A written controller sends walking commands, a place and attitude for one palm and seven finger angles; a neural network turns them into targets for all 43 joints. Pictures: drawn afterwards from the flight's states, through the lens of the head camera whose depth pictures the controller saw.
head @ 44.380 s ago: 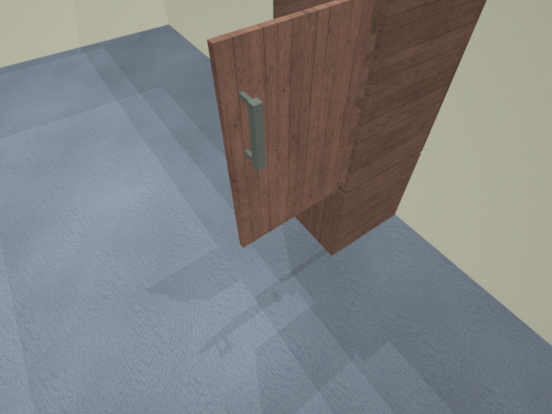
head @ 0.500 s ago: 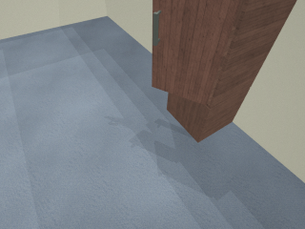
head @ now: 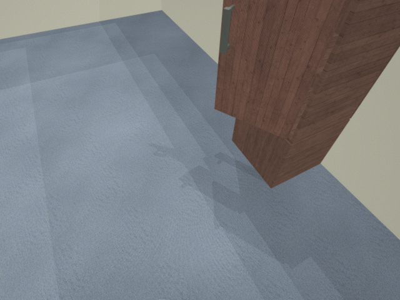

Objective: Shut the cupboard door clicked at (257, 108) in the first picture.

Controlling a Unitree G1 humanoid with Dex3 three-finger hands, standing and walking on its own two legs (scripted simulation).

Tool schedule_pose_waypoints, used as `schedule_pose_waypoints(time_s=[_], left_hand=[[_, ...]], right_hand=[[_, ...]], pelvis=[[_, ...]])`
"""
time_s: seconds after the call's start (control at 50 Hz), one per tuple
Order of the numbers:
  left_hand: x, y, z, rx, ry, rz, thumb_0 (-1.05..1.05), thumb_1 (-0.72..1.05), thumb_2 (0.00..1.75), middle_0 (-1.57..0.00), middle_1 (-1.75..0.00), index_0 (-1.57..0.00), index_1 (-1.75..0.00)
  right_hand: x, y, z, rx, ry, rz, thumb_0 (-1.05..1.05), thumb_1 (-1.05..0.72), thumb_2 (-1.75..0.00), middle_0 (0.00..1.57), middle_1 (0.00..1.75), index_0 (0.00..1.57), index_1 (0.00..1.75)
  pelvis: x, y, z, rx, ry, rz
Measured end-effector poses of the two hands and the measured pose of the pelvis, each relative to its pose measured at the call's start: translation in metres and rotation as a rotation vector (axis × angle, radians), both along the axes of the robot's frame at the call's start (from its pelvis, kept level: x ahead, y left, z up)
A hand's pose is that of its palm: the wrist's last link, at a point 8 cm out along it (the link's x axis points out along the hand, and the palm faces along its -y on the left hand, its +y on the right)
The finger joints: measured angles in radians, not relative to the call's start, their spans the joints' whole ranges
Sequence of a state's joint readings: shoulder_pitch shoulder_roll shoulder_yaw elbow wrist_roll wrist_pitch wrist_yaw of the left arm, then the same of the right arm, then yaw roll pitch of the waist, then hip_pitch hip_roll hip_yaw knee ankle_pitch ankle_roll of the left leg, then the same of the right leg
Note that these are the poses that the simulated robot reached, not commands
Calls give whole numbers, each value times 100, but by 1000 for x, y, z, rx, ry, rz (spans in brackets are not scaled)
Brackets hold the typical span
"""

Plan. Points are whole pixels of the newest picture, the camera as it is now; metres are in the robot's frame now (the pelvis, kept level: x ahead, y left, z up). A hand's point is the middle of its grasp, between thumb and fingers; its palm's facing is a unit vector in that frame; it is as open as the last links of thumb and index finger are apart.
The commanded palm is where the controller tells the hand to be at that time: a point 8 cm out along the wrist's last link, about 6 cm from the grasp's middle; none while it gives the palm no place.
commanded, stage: walk to a spot facing it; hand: left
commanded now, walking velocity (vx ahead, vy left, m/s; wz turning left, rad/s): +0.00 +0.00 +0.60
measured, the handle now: (227, 29) +0.97 -0.06 +0.07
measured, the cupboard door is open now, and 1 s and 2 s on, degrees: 30 30 30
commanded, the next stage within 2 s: turn to face it in 0.96 s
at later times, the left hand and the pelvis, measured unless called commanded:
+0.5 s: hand out of the picture +0.03 +0.21 -0.14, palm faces +0.33 -0.90 -0.30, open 7.4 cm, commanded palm none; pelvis +0.03 -0.02 +0.00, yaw +20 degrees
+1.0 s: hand out of the picture +0.01 +0.26 -0.18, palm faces +0.65 -0.72 -0.23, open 7.4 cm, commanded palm none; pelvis +0.13 +0.09 -0.01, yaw +39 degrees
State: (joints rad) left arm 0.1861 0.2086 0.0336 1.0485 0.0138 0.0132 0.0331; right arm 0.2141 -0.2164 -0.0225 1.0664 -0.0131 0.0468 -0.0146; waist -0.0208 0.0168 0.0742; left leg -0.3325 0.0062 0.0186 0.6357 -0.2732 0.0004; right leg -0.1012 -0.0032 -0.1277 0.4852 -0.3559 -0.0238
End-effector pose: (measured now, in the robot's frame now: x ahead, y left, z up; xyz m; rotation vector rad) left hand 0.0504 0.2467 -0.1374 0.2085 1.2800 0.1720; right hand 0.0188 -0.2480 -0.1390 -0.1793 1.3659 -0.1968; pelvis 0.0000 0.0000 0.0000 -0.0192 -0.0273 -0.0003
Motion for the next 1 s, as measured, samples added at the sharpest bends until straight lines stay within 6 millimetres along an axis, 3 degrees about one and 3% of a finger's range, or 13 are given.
schedule_pose_waypoints(time_s=[0.14,0.26,0.36,0.44,0.56,0.62,0.68,0.78,0.84,0.9,1.0], left_hand=[[-16,17,-23,-21,12,95,0,90,90,-21,-30,-21,-30],[-17,27,-2,3,-15,144,0,90,90,-20,-30,-20,-30],[-10,25,17,28,-87,180,0,90,90,-20,-30,-20,-30],[-18,16,23,67,-138,228,0,90,90,-20,-30,-20,-30],[-61,-5,29,61,-53,369,0,90,90,-20,-30,-20,-30],[-79,-16,26,36,-7,438,0,90,90,-20,-30,-20,-30],[-99,-27,20,4,38,523,0,90,90,-20,-30,-20,-30],[-134,-41,4,-66,153,663,0,90,90,-20,-30,-21,-30],[-150,-37,-11,-112,224,713,0,90,90,-21,-30,-21,-30],[-140,-13,-18,-107,230,738,1,90,90,-21,-30,-21,-30],[-75,45,-6,-41,59,743,1,90,90,-20,-30,-20,-30]], right_hand=[[23,18,-9,-6,-1,89,1,-90,-90,20,30,20,30],[37,24,-1,4,3,171,1,-90,-90,20,30,20,30],[57,12,3,13,2,235,1,-90,-90,21,30,20,30],[88,-4,-2,16,-9,282,1,-90,-90,21,30,20,30],[162,-2,12,21,-83,393,1,-91,-90,20,30,20,30],[202,15,18,27,-119,467,1,-91,-90,20,30,20,30],[245,46,19,34,-136,565,1,-91,-90,20,29,20,30],[316,128,16,61,-201,742,1,-91,-90,20,29,19,30],[352,179,11,78,-305,816,1,-91,-90,20,29,20,30],[363,206,13,88,-341,840,1,-91,-90,20,30,20,30],[359,221,14,83,-254,844,0,-91,-90,20,30,20,30]], pelvis=[[4,15,-17,13,-4,95],[-1,13,-4,6,37,164],[4,1,4,-13,57,234],[16,-16,-1,13,70,294],[39,-17,9,25,55,397],[53,-11,11,32,54,455],[66,-1,9,31,49,516],[88,29,-3,30,45,597],[100,56,-20,11,38,624],[110,70,-22,21,25,637],[134,89,-7,15,31,684]])
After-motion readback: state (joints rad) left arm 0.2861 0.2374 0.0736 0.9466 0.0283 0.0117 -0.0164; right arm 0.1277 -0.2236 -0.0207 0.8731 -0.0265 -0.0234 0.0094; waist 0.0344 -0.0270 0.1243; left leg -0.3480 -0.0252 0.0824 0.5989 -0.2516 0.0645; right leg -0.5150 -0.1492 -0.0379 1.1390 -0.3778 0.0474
